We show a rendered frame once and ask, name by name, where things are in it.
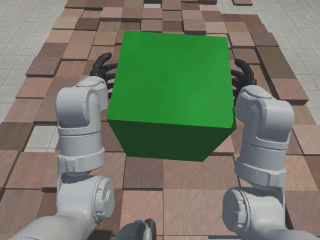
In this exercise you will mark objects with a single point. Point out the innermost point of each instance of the robot left forearm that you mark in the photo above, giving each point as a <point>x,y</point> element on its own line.
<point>78,113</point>

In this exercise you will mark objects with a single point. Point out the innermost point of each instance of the carton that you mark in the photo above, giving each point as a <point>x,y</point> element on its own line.
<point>172,96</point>

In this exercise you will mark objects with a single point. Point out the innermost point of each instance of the robot right forearm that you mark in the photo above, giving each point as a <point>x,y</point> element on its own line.
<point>268,123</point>

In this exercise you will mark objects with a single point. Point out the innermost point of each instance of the robot left hand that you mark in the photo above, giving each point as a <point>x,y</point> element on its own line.
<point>99,70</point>

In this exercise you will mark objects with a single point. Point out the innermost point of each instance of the left robot upper arm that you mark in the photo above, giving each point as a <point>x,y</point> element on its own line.
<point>82,203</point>

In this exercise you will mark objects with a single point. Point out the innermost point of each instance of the robot left shin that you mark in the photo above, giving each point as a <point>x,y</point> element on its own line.
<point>140,221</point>

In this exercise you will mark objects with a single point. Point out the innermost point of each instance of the robot right hand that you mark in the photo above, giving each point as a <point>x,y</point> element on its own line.
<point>245,79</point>

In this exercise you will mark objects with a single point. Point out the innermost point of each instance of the right robot upper arm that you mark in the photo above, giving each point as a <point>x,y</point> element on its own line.
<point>256,214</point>

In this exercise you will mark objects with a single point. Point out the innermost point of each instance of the robot left foot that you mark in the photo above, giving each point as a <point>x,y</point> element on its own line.
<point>151,224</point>

